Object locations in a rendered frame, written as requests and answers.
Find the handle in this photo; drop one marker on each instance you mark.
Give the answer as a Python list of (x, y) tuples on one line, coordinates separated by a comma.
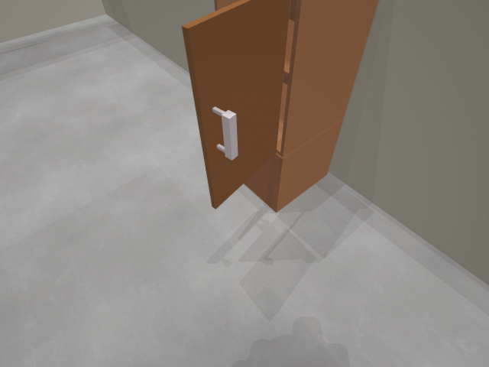
[(229, 127)]

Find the cupboard door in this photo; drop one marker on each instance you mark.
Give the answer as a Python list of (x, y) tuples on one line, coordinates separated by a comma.
[(236, 58)]

